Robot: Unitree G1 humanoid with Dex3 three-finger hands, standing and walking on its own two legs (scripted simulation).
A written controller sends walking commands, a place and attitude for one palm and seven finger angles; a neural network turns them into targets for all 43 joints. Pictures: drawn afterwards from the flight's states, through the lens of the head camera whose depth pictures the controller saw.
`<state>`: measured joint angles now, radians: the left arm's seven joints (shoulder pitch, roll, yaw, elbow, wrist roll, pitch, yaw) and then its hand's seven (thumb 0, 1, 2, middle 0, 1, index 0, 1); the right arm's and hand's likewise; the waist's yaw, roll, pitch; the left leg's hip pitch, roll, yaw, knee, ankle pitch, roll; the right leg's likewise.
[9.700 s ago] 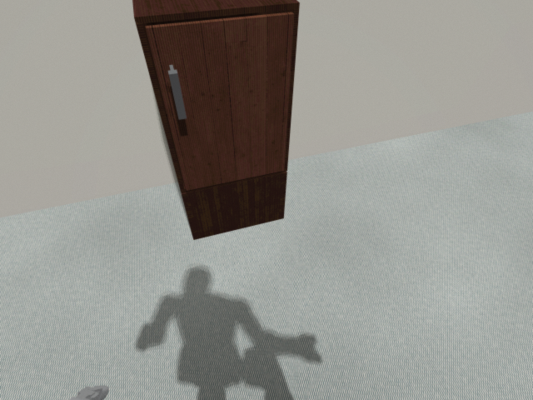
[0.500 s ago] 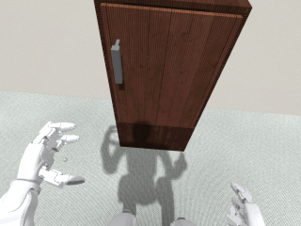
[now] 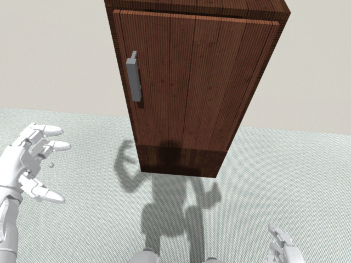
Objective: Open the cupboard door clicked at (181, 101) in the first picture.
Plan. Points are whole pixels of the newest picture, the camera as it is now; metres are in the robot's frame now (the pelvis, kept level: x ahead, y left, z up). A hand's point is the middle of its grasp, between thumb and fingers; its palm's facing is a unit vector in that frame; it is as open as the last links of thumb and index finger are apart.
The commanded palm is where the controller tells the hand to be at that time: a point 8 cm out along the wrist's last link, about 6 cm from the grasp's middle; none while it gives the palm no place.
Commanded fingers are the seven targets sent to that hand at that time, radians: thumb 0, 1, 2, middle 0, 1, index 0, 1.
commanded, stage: raise the hand with hooked fingers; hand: left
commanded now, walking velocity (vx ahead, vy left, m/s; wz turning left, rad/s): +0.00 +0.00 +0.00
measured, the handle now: (135, 76) +0.60 +0.16 +0.05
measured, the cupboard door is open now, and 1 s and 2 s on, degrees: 0 0 0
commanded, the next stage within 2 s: move the hooked fingers beside the handle in 0.44 s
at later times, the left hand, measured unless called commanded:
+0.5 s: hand (56, 169) +0.28 +0.26 +0.07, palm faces +0.00 -1.00 -0.04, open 13.9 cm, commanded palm +0.26 +0.31 +0.07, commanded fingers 0.00 -0.50 0.30 -0.30 -1.20 -0.30 -1.20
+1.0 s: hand (80, 137) +0.37 +0.24 +0.07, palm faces -0.03 -1.00 -0.02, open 13.9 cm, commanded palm +0.34 +0.29 +0.06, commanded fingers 0.00 -0.50 0.30 -0.30 -1.20 -0.30 -1.20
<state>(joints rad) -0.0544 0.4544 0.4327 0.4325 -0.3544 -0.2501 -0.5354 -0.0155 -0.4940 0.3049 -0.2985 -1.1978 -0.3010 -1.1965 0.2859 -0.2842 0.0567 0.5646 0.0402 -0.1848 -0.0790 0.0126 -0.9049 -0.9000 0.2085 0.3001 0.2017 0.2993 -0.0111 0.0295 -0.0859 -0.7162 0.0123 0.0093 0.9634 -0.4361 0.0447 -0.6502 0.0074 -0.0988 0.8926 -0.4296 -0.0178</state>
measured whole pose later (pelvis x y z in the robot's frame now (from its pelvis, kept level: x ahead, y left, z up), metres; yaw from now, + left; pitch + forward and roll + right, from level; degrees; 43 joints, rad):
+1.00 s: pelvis +0.00 -0.01 +0.00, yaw -1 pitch +13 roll -2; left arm -0.33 0.46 0.42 0.70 -0.28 -0.29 -0.48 -0.02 -0.50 0.30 -0.30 -1.20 -0.30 -1.20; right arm 0.32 -0.28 0.05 0.58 0.04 -0.14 -0.07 0.01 -0.91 -0.90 0.21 0.30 0.20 0.30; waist -0.06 0.02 -0.10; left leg -0.76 0.02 0.03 0.96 -0.43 0.04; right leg -0.72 0.02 -0.07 0.91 -0.42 -0.03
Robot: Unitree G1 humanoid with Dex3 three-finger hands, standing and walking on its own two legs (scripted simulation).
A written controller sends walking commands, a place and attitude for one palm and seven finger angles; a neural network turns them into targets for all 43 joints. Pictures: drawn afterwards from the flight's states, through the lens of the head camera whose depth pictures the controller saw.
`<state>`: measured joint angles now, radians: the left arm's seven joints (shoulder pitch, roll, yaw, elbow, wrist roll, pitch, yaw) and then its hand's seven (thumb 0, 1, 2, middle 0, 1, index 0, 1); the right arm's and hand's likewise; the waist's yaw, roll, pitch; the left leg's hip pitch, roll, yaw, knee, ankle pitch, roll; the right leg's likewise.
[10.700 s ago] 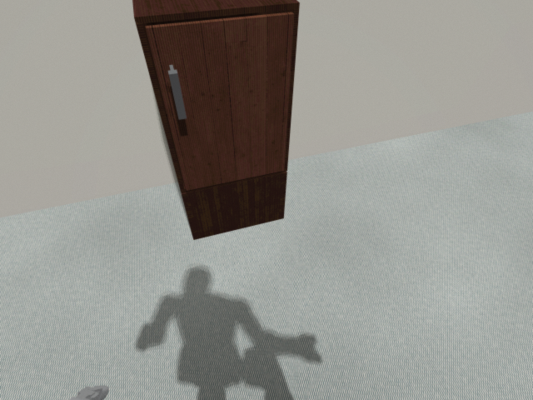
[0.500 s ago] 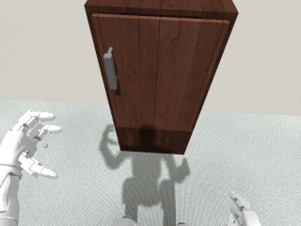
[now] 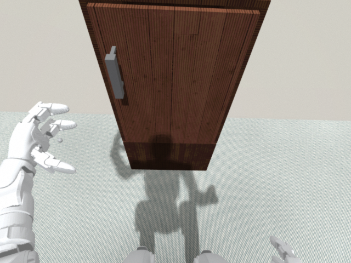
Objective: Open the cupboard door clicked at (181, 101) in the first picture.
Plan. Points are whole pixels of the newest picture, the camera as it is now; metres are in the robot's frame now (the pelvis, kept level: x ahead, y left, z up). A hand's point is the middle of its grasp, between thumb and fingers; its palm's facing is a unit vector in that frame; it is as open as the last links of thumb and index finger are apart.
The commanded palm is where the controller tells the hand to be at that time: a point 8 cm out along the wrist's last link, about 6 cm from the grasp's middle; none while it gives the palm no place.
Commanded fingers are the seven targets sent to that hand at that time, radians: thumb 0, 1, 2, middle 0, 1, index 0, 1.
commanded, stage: move the hooked fingers beside the handle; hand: left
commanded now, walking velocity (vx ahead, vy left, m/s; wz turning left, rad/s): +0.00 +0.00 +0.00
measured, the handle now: (116, 73) +0.60 +0.18 +0.05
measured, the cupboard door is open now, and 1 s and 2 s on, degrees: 0 0 0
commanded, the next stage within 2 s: none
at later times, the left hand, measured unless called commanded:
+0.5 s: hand (78, 112) +0.44 +0.24 +0.07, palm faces +0.00 -1.00 -0.02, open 13.9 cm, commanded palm +0.42 +0.29 +0.06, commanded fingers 0.00 -0.50 0.30 -0.30 -1.20 -0.30 -1.20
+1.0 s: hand (93, 86) +0.54 +0.23 +0.06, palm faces -0.01 -1.00 -0.02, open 14.0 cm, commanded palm +0.52 +0.27 +0.06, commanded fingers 0.00 -0.50 0.30 -0.30 -1.20 -0.30 -1.20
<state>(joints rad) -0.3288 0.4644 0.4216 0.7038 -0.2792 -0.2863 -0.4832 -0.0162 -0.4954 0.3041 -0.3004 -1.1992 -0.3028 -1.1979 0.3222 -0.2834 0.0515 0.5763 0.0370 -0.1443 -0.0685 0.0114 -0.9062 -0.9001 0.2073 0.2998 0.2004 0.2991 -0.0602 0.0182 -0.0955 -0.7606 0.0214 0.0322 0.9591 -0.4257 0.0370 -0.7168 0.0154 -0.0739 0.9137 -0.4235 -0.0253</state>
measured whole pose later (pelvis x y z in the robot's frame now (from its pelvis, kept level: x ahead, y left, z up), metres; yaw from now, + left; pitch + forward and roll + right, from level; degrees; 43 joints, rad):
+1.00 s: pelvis +0.00 +0.01 -0.03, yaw -2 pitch +24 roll -4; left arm -0.99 0.70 0.49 1.25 -0.07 -0.35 -0.37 -0.02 -0.50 0.30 -0.30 -1.20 -0.30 -1.20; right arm 0.41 -0.29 0.06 0.62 -0.01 0.05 -0.03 0.00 -0.91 -0.90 0.21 0.30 0.20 0.30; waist -0.21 0.03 -0.09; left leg -1.04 0.05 0.03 1.09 -0.47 0.05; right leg -0.98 0.04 -0.08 1.01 -0.44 -0.02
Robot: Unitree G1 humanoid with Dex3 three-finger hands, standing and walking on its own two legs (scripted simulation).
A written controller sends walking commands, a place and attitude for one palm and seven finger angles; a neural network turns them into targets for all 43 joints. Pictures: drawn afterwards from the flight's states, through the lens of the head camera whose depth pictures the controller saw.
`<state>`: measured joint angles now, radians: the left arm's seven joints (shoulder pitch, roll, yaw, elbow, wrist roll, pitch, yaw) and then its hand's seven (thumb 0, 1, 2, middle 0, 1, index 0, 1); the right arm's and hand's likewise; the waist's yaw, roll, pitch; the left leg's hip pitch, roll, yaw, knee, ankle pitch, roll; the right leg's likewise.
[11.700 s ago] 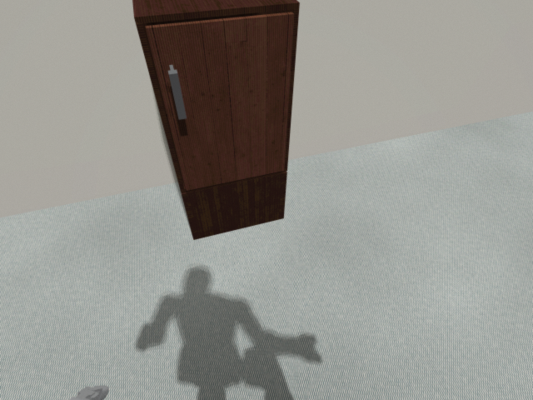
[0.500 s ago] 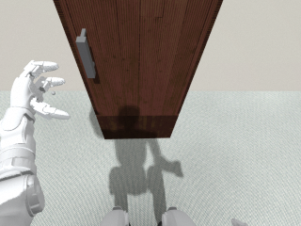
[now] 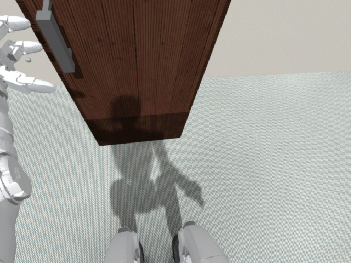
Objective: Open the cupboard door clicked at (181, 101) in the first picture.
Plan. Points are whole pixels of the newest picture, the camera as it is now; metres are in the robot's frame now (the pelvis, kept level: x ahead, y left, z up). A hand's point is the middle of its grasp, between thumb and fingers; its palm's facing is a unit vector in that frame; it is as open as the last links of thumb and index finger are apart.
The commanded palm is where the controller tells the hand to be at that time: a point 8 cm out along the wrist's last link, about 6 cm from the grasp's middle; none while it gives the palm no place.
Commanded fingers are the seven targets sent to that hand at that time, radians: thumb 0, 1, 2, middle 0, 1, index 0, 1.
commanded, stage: move the hooked fingers beside the handle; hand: left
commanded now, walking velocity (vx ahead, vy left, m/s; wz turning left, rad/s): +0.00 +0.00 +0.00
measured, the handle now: (58, 38) +0.60 +0.19 +0.08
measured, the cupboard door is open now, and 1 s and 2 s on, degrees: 0 0 0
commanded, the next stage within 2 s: slide the fingers in behind the handle in 1.28 s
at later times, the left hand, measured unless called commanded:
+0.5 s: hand (21, 58) +0.54 +0.26 +0.08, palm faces +0.04 -1.00 -0.01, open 14.0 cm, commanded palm +0.52 +0.28 +0.08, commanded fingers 0.00 -0.50 0.30 -0.30 -1.20 -0.30 -1.20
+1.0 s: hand (30, 59) +0.54 +0.24 +0.07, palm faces +0.02 -1.00 -0.02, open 14.0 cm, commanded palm +0.53 +0.28 +0.07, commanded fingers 0.00 -0.50 0.30 -0.30 -1.20 -0.30 -1.20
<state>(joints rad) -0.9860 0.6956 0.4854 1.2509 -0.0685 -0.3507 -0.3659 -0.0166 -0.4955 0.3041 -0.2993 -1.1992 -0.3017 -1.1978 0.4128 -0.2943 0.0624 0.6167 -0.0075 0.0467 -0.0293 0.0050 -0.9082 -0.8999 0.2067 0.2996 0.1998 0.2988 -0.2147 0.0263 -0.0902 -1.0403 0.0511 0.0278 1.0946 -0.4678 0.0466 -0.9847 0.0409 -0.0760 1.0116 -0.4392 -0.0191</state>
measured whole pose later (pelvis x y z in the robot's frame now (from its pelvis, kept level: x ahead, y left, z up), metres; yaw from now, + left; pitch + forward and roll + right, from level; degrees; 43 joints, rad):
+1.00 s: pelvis +0.00 +0.01 +0.00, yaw +0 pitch +25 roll -6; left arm -1.06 0.70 0.44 1.31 -0.04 -0.34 -0.33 -0.02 -0.50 0.30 -0.30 -1.20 -0.30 -1.20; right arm 0.41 -0.28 0.08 0.61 -0.02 0.10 -0.01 0.00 -0.91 -0.90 0.21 0.30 0.20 0.30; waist -0.23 0.04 -0.09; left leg -1.09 0.04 0.01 1.12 -0.48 0.06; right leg -1.01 0.04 -0.09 1.01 -0.44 0.00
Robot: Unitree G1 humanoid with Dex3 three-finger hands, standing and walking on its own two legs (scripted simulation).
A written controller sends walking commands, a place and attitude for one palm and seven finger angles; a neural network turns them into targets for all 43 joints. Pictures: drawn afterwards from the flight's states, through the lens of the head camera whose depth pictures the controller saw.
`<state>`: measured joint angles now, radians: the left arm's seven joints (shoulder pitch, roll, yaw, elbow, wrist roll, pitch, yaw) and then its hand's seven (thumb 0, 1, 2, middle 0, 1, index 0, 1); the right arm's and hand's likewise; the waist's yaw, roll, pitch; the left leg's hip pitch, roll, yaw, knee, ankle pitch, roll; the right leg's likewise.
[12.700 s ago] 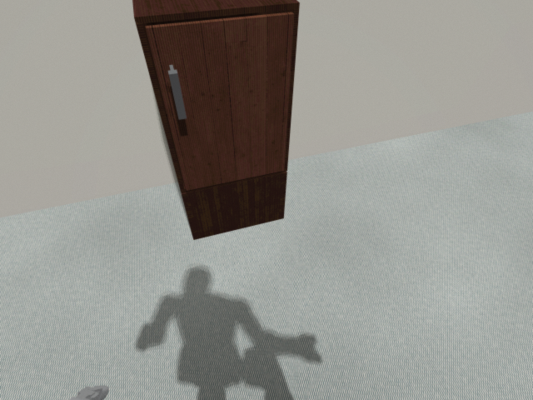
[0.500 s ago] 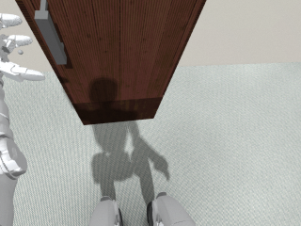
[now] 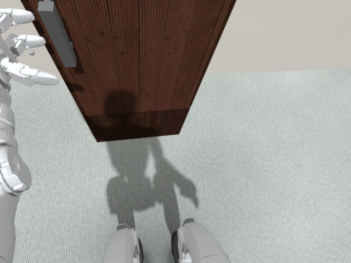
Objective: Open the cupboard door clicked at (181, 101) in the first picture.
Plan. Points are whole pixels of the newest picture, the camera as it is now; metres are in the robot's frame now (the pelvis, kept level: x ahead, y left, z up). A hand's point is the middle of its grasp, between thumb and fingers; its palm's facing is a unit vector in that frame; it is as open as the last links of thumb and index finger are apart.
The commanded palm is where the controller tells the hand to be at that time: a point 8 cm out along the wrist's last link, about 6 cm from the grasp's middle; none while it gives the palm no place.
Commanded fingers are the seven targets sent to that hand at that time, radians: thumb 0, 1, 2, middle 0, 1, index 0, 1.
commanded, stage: move the hooked fingers beside the handle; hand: left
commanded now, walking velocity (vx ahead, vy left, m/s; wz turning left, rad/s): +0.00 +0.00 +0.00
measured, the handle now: (60, 31) +0.60 +0.18 +0.08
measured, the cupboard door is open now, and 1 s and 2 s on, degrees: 0 0 1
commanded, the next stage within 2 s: slide the fingers in behind the handle in 0.28 s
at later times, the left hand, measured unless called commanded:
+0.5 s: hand (29, 50) +0.55 +0.23 +0.08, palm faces +0.03 -1.00 -0.01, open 14.0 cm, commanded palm +0.53 +0.26 +0.08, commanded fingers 0.00 -0.50 0.30 -0.30 -1.20 -0.30 -1.20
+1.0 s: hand (51, 52) +0.55 +0.20 +0.07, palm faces +0.03 -1.00 -0.02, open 13.9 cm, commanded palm +0.53 +0.22 +0.08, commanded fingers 0.00 -0.50 0.30 -0.30 -1.20 -0.30 -1.20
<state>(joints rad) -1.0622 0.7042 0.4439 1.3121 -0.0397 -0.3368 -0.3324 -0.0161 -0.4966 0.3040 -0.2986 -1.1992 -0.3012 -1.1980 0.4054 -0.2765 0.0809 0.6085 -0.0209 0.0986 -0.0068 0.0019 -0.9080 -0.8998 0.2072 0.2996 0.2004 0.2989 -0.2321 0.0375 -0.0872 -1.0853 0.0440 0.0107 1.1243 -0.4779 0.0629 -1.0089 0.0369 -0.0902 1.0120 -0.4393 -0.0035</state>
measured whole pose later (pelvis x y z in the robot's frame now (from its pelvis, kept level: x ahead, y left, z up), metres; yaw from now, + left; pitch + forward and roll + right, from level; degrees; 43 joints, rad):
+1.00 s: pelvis +0.01 -0.01 +0.00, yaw +0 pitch +25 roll -5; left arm -1.03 0.59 0.39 1.24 -0.05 -0.36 -0.24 -0.02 -0.50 0.30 -0.30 -1.20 -0.30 -1.22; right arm 0.42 -0.26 0.06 0.63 -0.03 0.08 0.02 0.00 -0.91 -0.90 0.21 0.30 0.20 0.30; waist -0.21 0.04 -0.10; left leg -1.08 0.04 0.00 1.13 -0.49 0.05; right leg -1.01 0.04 -0.10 1.02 -0.46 -0.01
